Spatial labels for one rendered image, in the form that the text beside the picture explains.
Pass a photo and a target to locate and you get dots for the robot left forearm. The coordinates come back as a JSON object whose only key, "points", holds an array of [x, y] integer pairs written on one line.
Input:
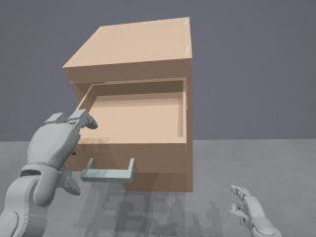
{"points": [[27, 201]]}

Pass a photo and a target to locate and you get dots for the cabinet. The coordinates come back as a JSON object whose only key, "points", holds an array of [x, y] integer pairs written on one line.
{"points": [[136, 52]]}

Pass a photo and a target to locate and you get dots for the handle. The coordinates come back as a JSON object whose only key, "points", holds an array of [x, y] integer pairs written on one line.
{"points": [[107, 175]]}

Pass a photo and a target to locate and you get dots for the robot right forearm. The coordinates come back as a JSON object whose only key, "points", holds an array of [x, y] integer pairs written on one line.
{"points": [[262, 227]]}

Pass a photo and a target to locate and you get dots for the drawer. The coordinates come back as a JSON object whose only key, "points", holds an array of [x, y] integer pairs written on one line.
{"points": [[144, 120]]}

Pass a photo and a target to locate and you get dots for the right robot hand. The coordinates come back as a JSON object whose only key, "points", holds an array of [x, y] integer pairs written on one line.
{"points": [[242, 214]]}

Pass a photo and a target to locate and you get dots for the left robot hand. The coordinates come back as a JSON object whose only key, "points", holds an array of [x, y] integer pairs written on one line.
{"points": [[54, 142]]}

